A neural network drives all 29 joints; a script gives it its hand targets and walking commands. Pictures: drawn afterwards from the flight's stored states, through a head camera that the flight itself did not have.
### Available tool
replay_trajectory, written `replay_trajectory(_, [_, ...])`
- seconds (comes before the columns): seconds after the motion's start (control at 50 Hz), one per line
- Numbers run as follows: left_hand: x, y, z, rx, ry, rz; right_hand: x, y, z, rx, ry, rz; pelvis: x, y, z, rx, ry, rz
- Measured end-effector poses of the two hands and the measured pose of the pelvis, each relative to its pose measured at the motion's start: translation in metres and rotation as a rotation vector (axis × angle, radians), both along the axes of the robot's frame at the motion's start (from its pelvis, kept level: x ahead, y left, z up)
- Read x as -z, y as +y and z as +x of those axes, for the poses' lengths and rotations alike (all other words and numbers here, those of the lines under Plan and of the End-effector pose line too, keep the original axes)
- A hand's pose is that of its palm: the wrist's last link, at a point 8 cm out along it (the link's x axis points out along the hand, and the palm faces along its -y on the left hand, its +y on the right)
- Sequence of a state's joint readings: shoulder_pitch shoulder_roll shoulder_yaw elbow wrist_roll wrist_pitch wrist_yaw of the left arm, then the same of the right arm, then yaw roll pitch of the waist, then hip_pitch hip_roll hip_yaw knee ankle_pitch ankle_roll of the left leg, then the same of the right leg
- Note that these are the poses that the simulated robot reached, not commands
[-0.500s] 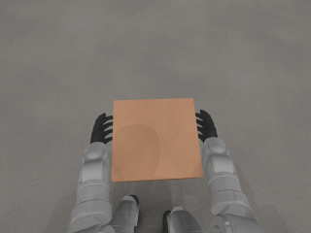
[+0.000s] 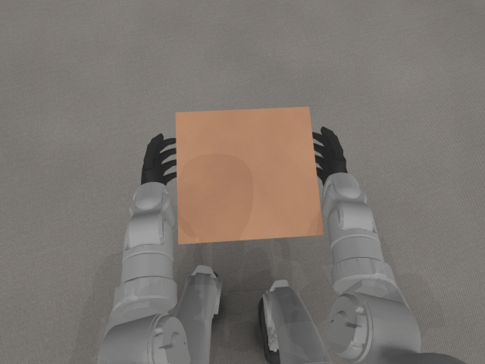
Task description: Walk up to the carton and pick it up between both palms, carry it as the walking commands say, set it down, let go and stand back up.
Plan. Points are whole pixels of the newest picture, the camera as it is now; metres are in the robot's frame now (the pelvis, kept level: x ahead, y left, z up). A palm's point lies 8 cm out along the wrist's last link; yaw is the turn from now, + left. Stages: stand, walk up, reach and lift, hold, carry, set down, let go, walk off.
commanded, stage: set down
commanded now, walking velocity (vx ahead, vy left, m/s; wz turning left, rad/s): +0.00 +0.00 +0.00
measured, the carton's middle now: (243, 185) +0.40 +0.02 -0.13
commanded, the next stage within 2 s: none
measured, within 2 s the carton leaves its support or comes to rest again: neither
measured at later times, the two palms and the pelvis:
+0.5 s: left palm (165, 183) +0.40 +0.18 -0.15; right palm (314, 174) +0.44 -0.12 -0.15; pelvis -0.01 -0.01 -0.07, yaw -1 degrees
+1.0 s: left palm (173, 185) +0.43 +0.18 -0.24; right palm (302, 176) +0.47 -0.12 -0.23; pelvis -0.03 +0.00 -0.14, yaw -2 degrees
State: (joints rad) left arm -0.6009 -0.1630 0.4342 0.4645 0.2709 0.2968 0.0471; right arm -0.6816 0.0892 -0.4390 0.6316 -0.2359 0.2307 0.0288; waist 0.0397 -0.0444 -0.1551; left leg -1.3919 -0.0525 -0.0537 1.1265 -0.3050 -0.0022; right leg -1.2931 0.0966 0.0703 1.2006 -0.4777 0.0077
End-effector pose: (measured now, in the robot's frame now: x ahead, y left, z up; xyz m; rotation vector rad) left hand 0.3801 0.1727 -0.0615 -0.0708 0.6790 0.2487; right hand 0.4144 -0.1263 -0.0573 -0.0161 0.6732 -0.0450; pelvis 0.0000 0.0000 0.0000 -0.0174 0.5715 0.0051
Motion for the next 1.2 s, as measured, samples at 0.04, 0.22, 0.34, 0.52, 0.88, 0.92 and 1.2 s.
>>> replay_trajectory(0.04, [0.007, 0.000, 0.003, 0.001, 0.003, 0.003, 0.007, 0.000, 0.003, 0.000, 0.003, 0.001, 0.006, -0.002, 0.000, 0.001, 0.013, 0.001])
replay_trajectory(0.22, [0.039, 0.000, 0.013, 0.001, 0.011, 0.011, 0.041, 0.000, 0.015, -0.005, 0.011, 0.000, 0.032, -0.010, -0.001, 0.007, 0.081, 0.005])
replay_trajectory(0.34, [0.061, 0.001, 0.018, -0.007, 0.011, 0.010, 0.063, 0.002, 0.020, -0.007, 0.013, 0.001, 0.049, -0.013, -0.001, 0.008, 0.117, 0.004])
replay_trajectory(0.52, [0.092, 0.004, 0.026, -0.008, 0.011, 0.007, 0.093, 0.004, 0.028, -0.009, 0.013, -0.004, 0.075, -0.014, -0.007, 0.010, 0.150, 0.000])
replay_trajectory(0.88, [0.157, 0.006, 0.042, -0.006, 0.010, 0.005, 0.155, 0.007, 0.045, -0.015, 0.010, -0.023, 0.128, -0.006, -0.024, 0.022, 0.191, -0.010])
replay_trajectory(0.92, [0.164, 0.007, 0.044, -0.005, 0.010, 0.005, 0.162, 0.008, 0.047, -0.016, 0.010, -0.024, 0.134, -0.005, -0.026, 0.023, 0.194, -0.011])
replay_trajectory(1.2, [0.212, 0.007, 0.054, -0.004, 0.021, 0.013, 0.209, 0.009, 0.061, -0.027, 0.019, -0.031, 0.171, -0.003, -0.037, 0.034, 0.213, -0.009])
